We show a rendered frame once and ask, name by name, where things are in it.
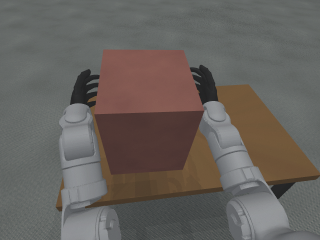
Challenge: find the carton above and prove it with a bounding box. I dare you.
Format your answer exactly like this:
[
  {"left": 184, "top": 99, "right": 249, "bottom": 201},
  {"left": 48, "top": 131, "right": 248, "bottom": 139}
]
[{"left": 94, "top": 49, "right": 205, "bottom": 175}]

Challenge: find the left robot forearm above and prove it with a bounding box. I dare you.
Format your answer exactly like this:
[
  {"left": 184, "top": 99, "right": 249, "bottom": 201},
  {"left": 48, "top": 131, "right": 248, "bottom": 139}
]
[{"left": 58, "top": 103, "right": 108, "bottom": 240}]

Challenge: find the robot right hand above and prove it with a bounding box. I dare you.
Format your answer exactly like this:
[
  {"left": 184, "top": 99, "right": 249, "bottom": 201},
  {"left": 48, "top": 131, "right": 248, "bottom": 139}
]
[{"left": 190, "top": 65, "right": 218, "bottom": 105}]

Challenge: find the left robot upper arm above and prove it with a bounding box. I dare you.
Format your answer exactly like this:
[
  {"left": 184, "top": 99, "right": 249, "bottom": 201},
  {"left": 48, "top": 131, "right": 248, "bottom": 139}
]
[{"left": 61, "top": 206, "right": 122, "bottom": 240}]

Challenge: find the right robot forearm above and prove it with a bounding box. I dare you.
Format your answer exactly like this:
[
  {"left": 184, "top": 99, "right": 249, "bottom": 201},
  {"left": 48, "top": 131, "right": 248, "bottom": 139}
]
[{"left": 199, "top": 101, "right": 290, "bottom": 227}]

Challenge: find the robot left hand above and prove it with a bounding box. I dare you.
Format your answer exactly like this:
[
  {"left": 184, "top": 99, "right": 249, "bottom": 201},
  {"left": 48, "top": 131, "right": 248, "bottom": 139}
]
[{"left": 70, "top": 69, "right": 100, "bottom": 108}]

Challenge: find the table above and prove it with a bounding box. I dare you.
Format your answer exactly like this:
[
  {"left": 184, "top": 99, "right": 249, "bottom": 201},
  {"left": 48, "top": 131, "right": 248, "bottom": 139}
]
[{"left": 55, "top": 84, "right": 320, "bottom": 212}]

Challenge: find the right robot upper arm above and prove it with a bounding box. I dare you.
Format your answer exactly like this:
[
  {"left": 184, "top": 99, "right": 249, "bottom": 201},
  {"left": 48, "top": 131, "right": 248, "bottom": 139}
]
[{"left": 226, "top": 191, "right": 320, "bottom": 240}]

